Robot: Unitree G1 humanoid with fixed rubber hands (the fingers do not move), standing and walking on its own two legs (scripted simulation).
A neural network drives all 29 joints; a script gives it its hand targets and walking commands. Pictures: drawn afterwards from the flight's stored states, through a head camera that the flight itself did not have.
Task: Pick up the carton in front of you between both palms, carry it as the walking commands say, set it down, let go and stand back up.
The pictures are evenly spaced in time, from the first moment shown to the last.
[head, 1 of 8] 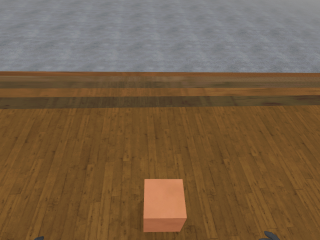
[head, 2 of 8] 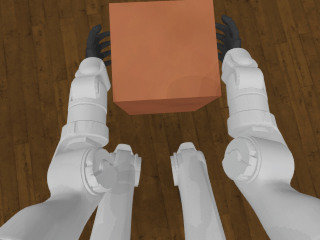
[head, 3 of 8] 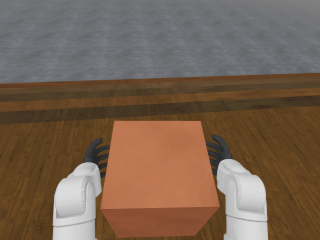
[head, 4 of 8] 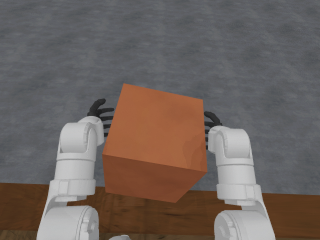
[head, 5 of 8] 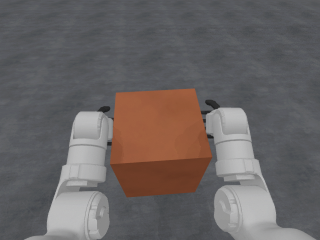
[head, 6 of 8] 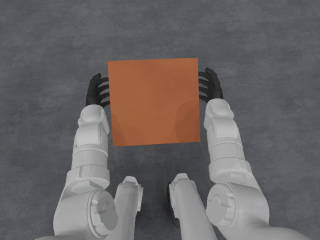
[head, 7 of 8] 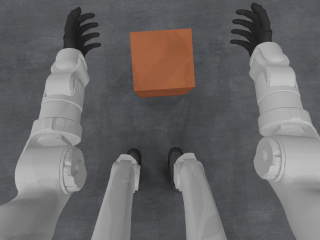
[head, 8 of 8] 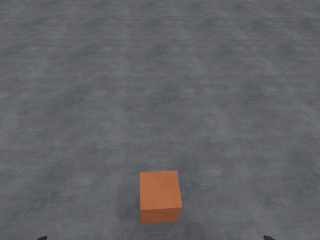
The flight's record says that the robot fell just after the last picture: no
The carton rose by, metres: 0.67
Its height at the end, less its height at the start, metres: -0.71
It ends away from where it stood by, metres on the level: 3.48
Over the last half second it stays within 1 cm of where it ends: yes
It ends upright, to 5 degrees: yes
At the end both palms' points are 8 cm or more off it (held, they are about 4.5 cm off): yes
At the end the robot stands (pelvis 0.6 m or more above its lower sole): yes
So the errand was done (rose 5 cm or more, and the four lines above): yes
